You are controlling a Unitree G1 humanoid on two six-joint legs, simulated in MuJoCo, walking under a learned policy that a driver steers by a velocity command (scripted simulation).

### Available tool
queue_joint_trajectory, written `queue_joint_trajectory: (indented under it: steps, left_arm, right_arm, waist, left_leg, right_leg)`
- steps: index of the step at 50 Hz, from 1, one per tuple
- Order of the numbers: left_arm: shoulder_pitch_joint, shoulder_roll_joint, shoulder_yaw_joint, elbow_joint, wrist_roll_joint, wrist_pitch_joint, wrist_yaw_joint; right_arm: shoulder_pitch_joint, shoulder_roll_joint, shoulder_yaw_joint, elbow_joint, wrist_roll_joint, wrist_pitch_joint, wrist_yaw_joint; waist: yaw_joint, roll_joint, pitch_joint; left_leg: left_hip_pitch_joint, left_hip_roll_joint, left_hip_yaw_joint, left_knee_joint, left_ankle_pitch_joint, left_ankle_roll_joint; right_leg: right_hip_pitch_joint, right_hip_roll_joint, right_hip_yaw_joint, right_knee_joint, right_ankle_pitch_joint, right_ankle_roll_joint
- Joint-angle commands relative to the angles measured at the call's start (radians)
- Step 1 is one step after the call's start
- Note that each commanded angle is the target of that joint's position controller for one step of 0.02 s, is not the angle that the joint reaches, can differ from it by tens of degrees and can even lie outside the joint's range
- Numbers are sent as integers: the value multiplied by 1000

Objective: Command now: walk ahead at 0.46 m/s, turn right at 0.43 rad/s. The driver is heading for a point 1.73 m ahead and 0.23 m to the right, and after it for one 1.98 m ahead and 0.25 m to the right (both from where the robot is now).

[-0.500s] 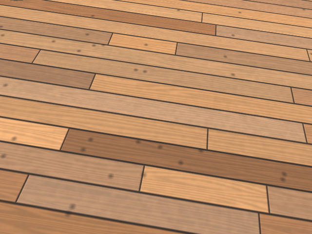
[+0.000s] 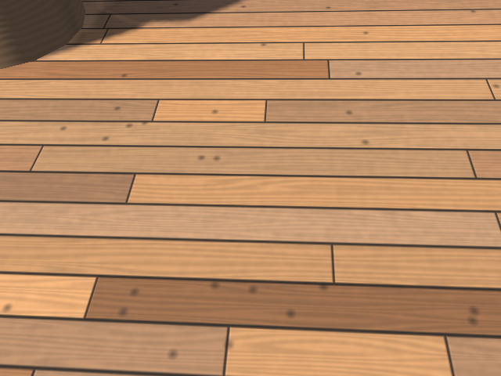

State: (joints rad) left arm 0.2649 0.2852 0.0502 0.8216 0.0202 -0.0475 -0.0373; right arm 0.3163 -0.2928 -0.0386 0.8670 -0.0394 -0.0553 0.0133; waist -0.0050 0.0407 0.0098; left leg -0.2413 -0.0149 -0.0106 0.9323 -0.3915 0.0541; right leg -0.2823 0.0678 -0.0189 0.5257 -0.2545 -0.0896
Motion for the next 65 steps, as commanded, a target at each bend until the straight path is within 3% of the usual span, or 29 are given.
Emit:
queue_joint_trajectory:
  steps: [1,4,9,14,16,18,19,20,21,22,23,24,26,31,34,36,39,42,44,45,46,47,48,49,50,51,56,60,65]
  left_arm:
    - [103,150,39,-21,-8,-6,8]
    - [123,127,30,-3,-23,-20,20]
    - [207,129,35,36,-24,-19,32]
    - [249,141,39,55,-17,-13,46]
    - [207,156,43,47,-15,-14,54]
    - [149,181,49,32,-8,-17,51]
    - [123,189,51,26,-14,-21,43]
    - [139,122,34,1,-19,-29,35]
    - [276,9,12,-20,-47,-21,37]
    - [269,110,22,-3,-9,-8,44]
    - [194,127,29,2,1,0,39]
    - [139,117,26,-3,3,4,30]
    - [113,97,26,-9,14,23,10]
    - [4,49,10,-55,21,45,-16]
    - [-94,32,-4,-83,20,36,-21]
    - [-177,14,-20,-108,23,27,-25]
    - [-280,9,-35,-133,21,16,-23]
    - [-278,36,-32,-138,16,1,-7]
    - [-99,70,-15,-79,27,-19,11]
    - [64,128,6,-33,46,-31,26]
    - [179,230,31,-30,65,-33,44]
    - [172,243,40,-22,30,-16,44]
    - [87,161,22,-33,15,-10,42]
    - [15,91,5,-41,8,-17,38]
    - [-23,51,-3,-43,7,-24,38]
    - [-32,32,-8,-34,4,-32,41]
    - [25,44,6,9,-4,-69,46]
    - [59,38,6,36,1,-67,47]
    - [125,94,22,69,2,-55,56]
  right_arm:
    - [-99,-108,-17,-108,0,-35,15]
    - [-103,-87,-7,-109,-21,-3,23]
    - [-294,-64,10,-186,-10,13,25]
    - [-433,-57,26,-247,8,3,27]
    - [-387,-84,20,-242,12,-1,18]
    - [-192,-139,-3,-180,16,-8,-3]
    - [-43,-162,-14,-142,15,-18,-17]
    - [99,-220,-30,-135,-10,-27,-37]
    - [72,-289,-46,-148,-34,-21,-40]
    - [14,-229,-45,-155,-6,-8,-32]
    - [-61,-136,-25,-168,3,-7,-29]
    - [-93,-84,-13,-163,3,-11,-24]
    - [-77,-73,-8,-136,3,-21,-26]
    - [-2,-77,-13,-82,20,-61,-8]
    - [35,-68,-10,-47,17,-60,0]
    - [48,-72,-8,-25,28,-56,4]
    - [120,-101,-13,15,30,-44,4]
    - [145,-133,-23,43,22,-29,-3]
    - [135,-129,-23,55,30,-20,-5]
    - [127,-97,-13,39,38,-24,-4]
    - [147,9,13,-20,60,-27,0]
    - [179,-52,-11,-10,49,-14,-12]
    - [139,-84,-27,0,38,-3,-15]
    - [105,-56,-23,1,38,-1,-8]
    - [93,-39,-25,7,35,7,-4]
    - [91,-35,-29,8,20,19,3]
    - [-12,5,-33,-35,9,52,32]
    - [-161,23,-20,-94,8,50,49]
    - [-301,9,-10,-157,-1,49,65]
  waist:
    - [26,-59,56]
    - [6,-95,34]
    - [45,-94,63]
    - [88,-120,62]
    - [50,-124,49]
    - [-33,-121,-45]
    - [-111,-92,-120]
    - [-147,-1,-245]
    - [-49,238,-337]
    - [-31,149,-298]
    - [-17,41,-150]
    - [-15,-16,-70]
    - [6,42,-13]
    - [9,40,17]
    - [-2,32,44]
    - [-7,37,53]
    - [-43,37,55]
    - [-28,49,47]
    - [62,22,-36]
    - [125,-27,-148]
    - [144,-216,-292]
    - [123,-245,-318]
    - [84,-151,-173]
    - [57,-134,-59]
    - [32,-135,-11]
    - [10,-153,17]
    - [-15,-119,34]
    - [5,-119,73]
    - [37,-110,95]
  left_leg:
    - [-468,81,-51,177,105,9]
    - [-421,82,-10,120,163,-49]
    - [-477,57,43,-65,278,-100]
    - [-382,12,42,-302,401,-74]
    - [-263,0,19,-377,391,-45]
    - [-7,-45,16,-403,303,-11]
    - [177,-14,5,-458,325,9]
    - [390,185,-190,-480,105,46]
    - [581,464,-654,-565,42,151]
    - [480,450,-783,-623,-67,177]
    - [328,405,-608,-650,-81,160]
    - [220,351,-459,-676,11,140]
    - [114,285,-275,-718,180,107]
    - [106,277,-106,-785,382,131]
    - [116,237,-19,-803,442,127]
    - [100,201,25,-798,494,119]
    - [137,210,-2,-764,582,124]
    - [218,246,-51,-681,694,118]
    - [198,203,-25,-464,809,90]
    - [60,151,4,-257,650,68]
    - [-240,34,76,67,153,24]
    - [-361,-27,2,228,-133,32]
    - [-404,36,-51,269,-76,41]
    - [-403,69,-43,243,-5,37]
    - [-372,91,-36,209,41,30]
    - [-346,103,-33,191,66,18]
    - [-423,117,-15,178,215,-12]
    - [-439,113,25,-32,360,-21]
    - [-366,83,111,-251,335,30]
  right_leg:
    - [292,-294,495,-331,-68,-158]
    - [255,-218,363,-338,265,-145]
    - [239,-164,299,-331,486,-137]
    - [269,-172,336,-292,599,-103]
    - [271,-187,358,-259,651,-74]
    - [259,-159,348,-72,861,-31]
    - [208,-115,318,123,824,-12]
    - [83,-58,275,382,535,-4]
    - [-213,92,166,674,-287,17]
    - [-293,20,155,769,-254,2]
    - [-299,-30,138,763,-149,5]
    - [-283,-63,124,723,-90,10]
    - [-246,-100,108,671,-68,23]
    - [-330,-121,103,584,19,37]
    - [-363,-111,93,417,119,52]
    - [-306,-110,24,256,184,60]
    - [-235,-103,-49,119,191,62]
    - [-181,-82,-42,44,104,41]
    - [70,-47,-42,-81,108,9]
    - [321,-145,55,-90,88,-25]
    - [604,-461,425,-135,-5,-91]
    - [562,-534,631,-225,-9,-146]
    - [449,-483,494,-241,-65,-125]
    - [324,-430,370,-286,-34,-104]
    - [243,-384,276,-325,11,-72]
    - [187,-355,207,-345,76,-54]
    - [184,-335,21,-389,284,-62]
    - [188,-304,-102,-389,331,-56]
    - [286,-346,-176,-352,438,-40]
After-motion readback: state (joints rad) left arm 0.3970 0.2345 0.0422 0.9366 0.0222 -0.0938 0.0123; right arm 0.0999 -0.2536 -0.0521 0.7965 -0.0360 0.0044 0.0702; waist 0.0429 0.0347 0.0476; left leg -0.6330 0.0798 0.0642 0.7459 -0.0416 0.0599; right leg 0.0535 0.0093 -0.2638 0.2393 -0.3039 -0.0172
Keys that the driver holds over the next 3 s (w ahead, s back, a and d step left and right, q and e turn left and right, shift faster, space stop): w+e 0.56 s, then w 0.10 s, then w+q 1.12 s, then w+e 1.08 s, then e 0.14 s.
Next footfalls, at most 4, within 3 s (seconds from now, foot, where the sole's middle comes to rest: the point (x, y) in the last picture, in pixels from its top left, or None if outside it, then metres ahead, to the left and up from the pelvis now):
0.40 left None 0.44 0.04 -0.77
0.90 right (369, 343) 0.59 -0.25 -0.77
1.42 left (305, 247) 0.90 -0.10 -0.77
1.96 right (330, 169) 1.23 -0.22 -0.77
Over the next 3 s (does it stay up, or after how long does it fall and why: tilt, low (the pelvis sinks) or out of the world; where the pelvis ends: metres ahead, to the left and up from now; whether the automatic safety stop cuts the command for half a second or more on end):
stays up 1.56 -0.17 -0.01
